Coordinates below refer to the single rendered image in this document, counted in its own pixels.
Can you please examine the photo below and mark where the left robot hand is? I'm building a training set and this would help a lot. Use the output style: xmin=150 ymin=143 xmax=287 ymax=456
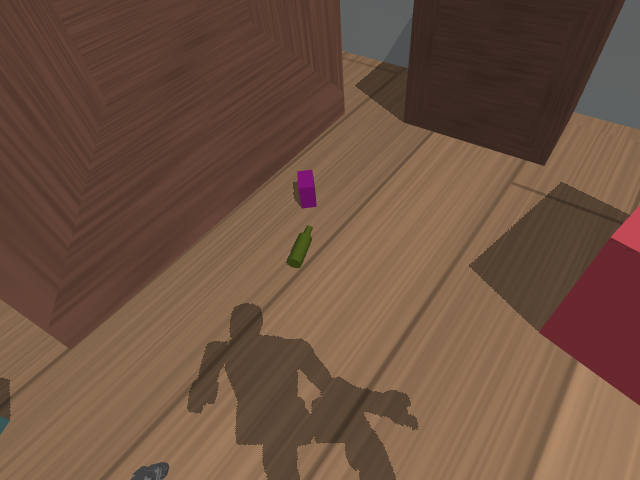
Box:
xmin=131 ymin=462 xmax=169 ymax=480

